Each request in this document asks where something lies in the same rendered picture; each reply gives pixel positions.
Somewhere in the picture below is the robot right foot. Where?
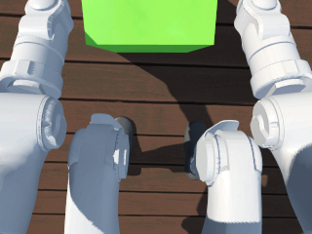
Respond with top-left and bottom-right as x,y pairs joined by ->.
183,120 -> 207,180

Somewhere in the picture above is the robot left upper arm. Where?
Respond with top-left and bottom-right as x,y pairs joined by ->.
0,92 -> 67,234

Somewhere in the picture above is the robot right upper arm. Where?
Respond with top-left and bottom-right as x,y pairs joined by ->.
250,91 -> 312,234

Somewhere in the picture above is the right robot forearm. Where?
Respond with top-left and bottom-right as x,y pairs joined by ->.
234,0 -> 312,99

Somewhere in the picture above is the carton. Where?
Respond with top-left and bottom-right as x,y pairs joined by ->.
81,0 -> 217,53

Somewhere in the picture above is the left robot shin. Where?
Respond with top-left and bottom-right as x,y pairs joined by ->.
67,113 -> 125,169

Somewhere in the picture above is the left robot forearm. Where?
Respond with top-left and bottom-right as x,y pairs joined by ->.
0,0 -> 74,99

